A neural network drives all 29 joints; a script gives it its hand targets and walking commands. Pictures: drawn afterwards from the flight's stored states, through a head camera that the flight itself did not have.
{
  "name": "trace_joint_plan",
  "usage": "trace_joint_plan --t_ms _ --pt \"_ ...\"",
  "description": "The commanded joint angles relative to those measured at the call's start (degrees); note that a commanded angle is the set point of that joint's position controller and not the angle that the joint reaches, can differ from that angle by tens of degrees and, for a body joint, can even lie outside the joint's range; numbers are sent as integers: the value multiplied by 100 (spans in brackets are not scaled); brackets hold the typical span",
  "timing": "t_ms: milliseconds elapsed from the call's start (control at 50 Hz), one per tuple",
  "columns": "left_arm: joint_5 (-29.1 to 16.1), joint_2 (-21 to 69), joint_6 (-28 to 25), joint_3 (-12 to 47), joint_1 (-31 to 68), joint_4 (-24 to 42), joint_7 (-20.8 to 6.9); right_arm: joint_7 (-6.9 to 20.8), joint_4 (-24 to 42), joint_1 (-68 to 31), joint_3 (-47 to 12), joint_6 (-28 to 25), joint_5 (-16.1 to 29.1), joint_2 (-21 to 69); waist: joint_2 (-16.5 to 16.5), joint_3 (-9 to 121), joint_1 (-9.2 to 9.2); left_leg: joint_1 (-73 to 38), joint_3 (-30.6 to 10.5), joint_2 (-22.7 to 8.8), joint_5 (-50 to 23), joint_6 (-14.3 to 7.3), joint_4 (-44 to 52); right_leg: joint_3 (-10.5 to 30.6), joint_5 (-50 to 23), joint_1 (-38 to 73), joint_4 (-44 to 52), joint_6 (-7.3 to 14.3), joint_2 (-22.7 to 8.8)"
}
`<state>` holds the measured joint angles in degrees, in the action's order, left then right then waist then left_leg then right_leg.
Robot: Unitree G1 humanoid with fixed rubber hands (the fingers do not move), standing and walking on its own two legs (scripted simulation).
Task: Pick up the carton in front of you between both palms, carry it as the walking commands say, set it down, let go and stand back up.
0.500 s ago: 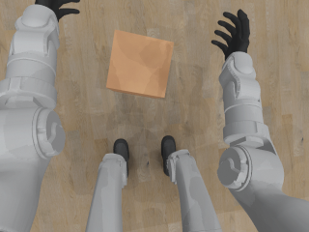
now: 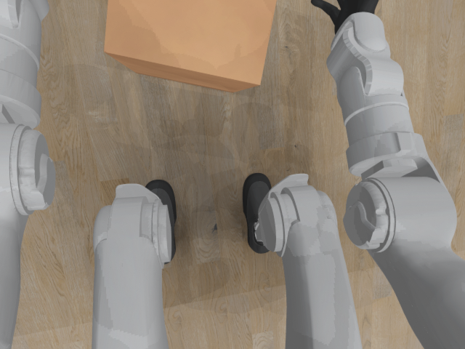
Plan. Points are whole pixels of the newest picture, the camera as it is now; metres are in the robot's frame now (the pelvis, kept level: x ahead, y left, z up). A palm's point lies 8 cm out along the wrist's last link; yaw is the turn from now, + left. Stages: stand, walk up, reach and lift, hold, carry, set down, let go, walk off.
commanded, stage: reach and lift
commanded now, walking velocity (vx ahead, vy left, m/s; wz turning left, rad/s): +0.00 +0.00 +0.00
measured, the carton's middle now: (194, 17) +0.56 +0.04 -0.32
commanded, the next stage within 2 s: none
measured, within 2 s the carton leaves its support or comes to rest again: leaves its support in 1.12 s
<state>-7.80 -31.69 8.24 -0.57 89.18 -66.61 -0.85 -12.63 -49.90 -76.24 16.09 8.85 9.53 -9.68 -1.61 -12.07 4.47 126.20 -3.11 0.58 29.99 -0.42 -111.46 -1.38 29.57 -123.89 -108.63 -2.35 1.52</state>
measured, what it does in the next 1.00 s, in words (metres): lowers itself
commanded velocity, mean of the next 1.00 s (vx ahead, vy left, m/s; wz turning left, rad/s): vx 0.00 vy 0.00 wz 0.00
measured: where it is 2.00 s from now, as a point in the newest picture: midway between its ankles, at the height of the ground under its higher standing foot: (213, 230)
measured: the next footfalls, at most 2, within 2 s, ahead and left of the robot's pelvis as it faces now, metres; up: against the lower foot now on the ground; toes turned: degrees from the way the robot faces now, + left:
none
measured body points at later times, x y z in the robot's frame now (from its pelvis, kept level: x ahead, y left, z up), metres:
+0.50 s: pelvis +0.00 +0.00 -0.08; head +0.38 +0.04 +0.14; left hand +0.60 +0.21 -0.25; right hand +0.57 -0.15 -0.25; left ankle +0.10 +0.12 -0.41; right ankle +0.12 -0.12 -0.41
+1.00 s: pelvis +0.00 +0.01 -0.08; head +0.38 +0.05 +0.15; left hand +0.60 +0.19 -0.25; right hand +0.57 -0.12 -0.25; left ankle +0.10 +0.12 -0.41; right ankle +0.12 -0.12 -0.41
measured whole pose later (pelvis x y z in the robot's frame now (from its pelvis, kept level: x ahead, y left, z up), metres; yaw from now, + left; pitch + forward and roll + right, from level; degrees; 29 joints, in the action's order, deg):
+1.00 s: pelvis +0.00 +0.01 -0.08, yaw +0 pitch +34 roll -5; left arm -2.0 -25.3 11.4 -2.0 98.9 -71.0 -1.7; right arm -8.0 -59.2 -89.8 24.9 11.0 0.3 -9.2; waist -2.7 -26.4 1.6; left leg 129.6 -1.9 -0.1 33.7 -1.9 -128.9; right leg -0.3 33.0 -127.3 -125.7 -3.8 2.8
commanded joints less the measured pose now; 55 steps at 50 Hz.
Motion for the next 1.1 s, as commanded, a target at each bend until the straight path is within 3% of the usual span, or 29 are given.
trace_joint_plan --t_ms 0,140,260,320,420,560,680,740,780,800,860,920,1000,1080 --pt "-164 -767 -38 132 2291 310 11 -41 326 -1821 -59 -41 128 -707 1100 7118 81 -4202 243 -9 -1211 58 592 -420 -1249 3228 399 -115 136" --pt "-245 -823 -149 342 2688 -353 -51 90 -481 -2363 63 -209 -17 -872 926 5835 125 -3536 48 -147 -777 9 72 -396 -939 2830 -272 -102 66" --pt "-549 -895 -316 703 3171 -182 35 117 -512 -2793 -95 -426 131 -1127 924 6239 121 -3985 11 -145 -1563 48 -466 -407 -1608 3022 -789 -79 96" --pt "-703 -872 -362 767 3291 52 108 118 -485 -2925 -341 -484 317 -1143 832 6480 20 -4070 54 -98 -1837 58 -610 -419 -1886 3192 -957 -59 115" --pt "-682 -635 -357 719 2855 29 181 169 -653 -2551 -413 -490 367 -1072 916 6532 -23 -4493 46 -44 -2344 95 -743 -442 -2117 2914 -1011 -68 177" --pt "-445 -323 -356 519 2306 -268 99 193 -821 -2129 -77 -545 -27 -909 796 5505 79 -3414 77 -36 -1829 102 -645 -383 -1871 2648 -880 -83 222" --pt "-556 -86 -388 687 2644 -132 85 212 -559 -2623 -326 -543 101 -518 695 5551 -73 -3233 165 1 -1483 54 -552 -335 -1735 3050 -834 -46 271" --pt "-503 389 -365 759 2833 -162 40 285 -642 -2857 -413 -490 88 -34 635 5367 -148 -3205 163 38 -1261 34 -487 -306 -1590 3198 -821 -30 346" --pt "-341 871 -312 698 2884 -203 -39 328 -696 -2884 -227 -442 -178 252 635 5179 -18 -3193 146 99 -1114 44 -468 -316 -1465 3249 -783 -18 403" --pt "-351 2051 -244 943 3246 -36 -258 523 -562 -3289 -370 -382 -265 1293 687 5138 6 -3239 152 175 -1114 41 -480 -290 -1425 3181 -791 25 477" --pt "11 4643 42 903 3390 -44 -1028 1300 -435 -4006 -537 -32 -535 3691 850 4648 -67 -3109 233 326 -1093 3 -581 -357 -1144 2646 -945 39 627" --pt "318 5774 270 526 2776 221 -1458 1799 -259 -4009 -488 203 -682 4625 869 4468 -172 -2985 333 410 -1233 -54 -613 -496 -1094 2189 -1042 68 652" --pt "273 6324 381 495 2560 752 -1593 1976 -57 -3918 -695 287 -488 5176 561 4935 -204 -2870 355 446 -1611 -101 -650 -512 -1522 2395 -1138 106 631" --pt "-55 6749 425 951 2850 1641 -1524 1948 368 -4084 -1216 344 -74 5680 597 6497 -243 -3744 370 466 -2411 -62 -715 -534 -2123 2771 -1202 118 643"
